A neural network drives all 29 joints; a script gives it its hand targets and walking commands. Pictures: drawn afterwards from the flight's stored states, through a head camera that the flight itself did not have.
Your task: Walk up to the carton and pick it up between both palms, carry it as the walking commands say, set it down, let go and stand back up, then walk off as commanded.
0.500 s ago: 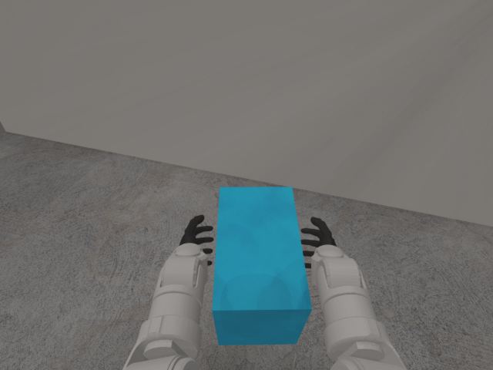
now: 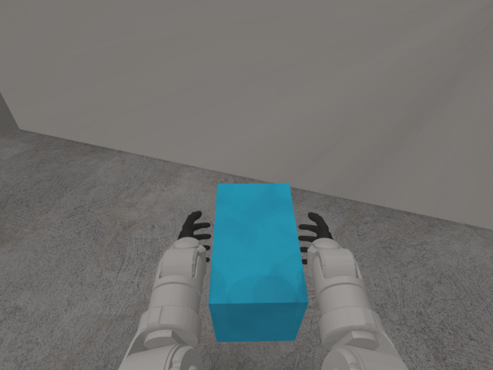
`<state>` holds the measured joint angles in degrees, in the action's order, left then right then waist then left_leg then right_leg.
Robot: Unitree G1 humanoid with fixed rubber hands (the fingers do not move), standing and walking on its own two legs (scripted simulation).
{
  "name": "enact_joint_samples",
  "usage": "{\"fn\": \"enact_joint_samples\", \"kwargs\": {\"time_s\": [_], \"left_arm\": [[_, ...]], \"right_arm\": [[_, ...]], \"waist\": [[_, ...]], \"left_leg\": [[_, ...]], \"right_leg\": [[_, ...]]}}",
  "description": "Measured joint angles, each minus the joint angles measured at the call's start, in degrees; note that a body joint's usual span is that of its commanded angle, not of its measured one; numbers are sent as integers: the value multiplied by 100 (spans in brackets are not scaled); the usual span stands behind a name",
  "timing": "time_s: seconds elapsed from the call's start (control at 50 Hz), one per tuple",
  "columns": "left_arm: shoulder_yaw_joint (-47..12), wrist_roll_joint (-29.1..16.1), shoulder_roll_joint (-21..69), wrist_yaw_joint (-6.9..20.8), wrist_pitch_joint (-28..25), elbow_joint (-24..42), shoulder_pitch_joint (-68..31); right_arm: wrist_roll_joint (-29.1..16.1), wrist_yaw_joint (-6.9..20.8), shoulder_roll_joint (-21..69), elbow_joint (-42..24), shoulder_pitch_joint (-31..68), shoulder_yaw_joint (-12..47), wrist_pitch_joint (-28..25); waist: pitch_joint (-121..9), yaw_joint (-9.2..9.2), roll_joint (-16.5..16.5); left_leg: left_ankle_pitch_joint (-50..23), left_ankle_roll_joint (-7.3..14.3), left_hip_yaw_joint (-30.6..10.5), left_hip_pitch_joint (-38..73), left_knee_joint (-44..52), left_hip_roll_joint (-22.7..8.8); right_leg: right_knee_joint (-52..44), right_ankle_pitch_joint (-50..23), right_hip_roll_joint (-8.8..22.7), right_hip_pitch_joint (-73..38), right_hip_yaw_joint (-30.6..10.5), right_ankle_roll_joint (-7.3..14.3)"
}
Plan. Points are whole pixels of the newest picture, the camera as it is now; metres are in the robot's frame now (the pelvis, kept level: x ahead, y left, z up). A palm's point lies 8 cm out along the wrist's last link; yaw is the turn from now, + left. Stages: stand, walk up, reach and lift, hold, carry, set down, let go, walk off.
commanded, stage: reach and lift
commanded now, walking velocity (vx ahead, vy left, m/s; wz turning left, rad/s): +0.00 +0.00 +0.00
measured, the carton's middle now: (254, 259) +0.36 +0.00 -0.02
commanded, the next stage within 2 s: hold in 0.88 s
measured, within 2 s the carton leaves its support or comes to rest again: neither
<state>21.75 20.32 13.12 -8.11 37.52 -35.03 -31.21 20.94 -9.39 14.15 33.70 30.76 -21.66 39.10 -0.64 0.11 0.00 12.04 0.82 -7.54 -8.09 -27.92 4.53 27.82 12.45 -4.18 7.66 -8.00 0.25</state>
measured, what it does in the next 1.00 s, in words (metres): stands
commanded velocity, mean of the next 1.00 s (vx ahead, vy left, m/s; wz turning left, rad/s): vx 0.00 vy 0.00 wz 0.00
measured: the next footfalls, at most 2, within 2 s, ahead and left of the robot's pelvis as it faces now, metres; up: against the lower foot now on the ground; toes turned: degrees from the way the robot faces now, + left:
none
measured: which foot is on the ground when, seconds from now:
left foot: down 0.00-1.00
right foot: down 0.00-1.00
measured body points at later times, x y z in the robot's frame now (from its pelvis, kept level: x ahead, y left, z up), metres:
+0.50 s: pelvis +0.01 +0.00 +0.00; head -0.06 +0.00 +0.45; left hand +0.33 +0.12 +0.05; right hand +0.33 -0.12 +0.05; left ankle +0.04 +0.11 -0.74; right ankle +0.04 -0.12 -0.74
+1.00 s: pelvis +0.00 +0.00 +0.00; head -0.08 +0.00 +0.44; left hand +0.31 +0.12 +0.05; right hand +0.31 -0.12 +0.06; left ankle +0.04 +0.11 -0.74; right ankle +0.04 -0.12 -0.74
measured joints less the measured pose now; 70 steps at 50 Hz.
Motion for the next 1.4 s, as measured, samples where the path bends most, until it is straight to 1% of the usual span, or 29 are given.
{"fn": "enact_joint_samples", "kwargs": {"time_s": [0.28, 0.66, 0.96, 1.2, 1.4], "left_arm": [[-180, -72, 43, -14, 27, 230, 228], [-558, -225, -93, 118, 266, 550, 582], [-587, -203, -97, 160, 380, 597, 596], [-543, -173, -78, 159, 383, 581, 545], [-616, -199, -94, 170, 393, 644, 589]], "right_arm": [[-151, 46, -68, -169, -195, 184, 14], [-311, 183, -167, -403, -470, 581, 228], [-271, 245, -173, -431, -483, 585, 301], [-219, 257, -157, -413, -443, 527, 280], [-240, 270, -174, -472, -487, 581, 276]], "waist": [[-27, 45, -7], [-49, 24, -12], [-53, 7, -24], [-33, 21, -29], [-25, 29, -30]], "left_leg": [[30, 6, 57, 46, 30, -36], [22, 13, 82, 209, 93, -51], [-4, 10, 117, 186, 46, -55], [-10, 5, 138, 131, 2, -58], [-8, 4, 148, 122, 15, -62]], "right_leg": [[-51, 2, -8, -45, -5, 7], [-118, -10, 7, -208, 19, 12], [-52, -31, 11, -172, 28, 9], [9, -31, 13, -107, 40, 9], [6, -25, 20, -92, 52, 14]]}}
